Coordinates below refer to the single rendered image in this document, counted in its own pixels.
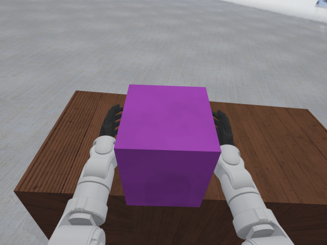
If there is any robot right forearm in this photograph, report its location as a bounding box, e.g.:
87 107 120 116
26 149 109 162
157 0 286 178
214 144 294 245

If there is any robot left forearm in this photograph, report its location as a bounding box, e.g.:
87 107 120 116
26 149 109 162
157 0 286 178
47 136 118 245

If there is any left robot upper arm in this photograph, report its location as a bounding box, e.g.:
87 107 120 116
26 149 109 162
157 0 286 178
49 225 105 245

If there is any right robot hand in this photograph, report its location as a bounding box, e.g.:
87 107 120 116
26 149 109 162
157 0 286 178
212 110 234 146

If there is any pedestal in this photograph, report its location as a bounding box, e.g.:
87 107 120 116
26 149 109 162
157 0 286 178
14 90 327 245

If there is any carton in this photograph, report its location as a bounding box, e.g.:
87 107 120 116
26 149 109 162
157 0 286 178
114 84 221 207

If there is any left robot hand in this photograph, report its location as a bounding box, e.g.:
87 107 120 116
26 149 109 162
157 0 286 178
99 104 124 138

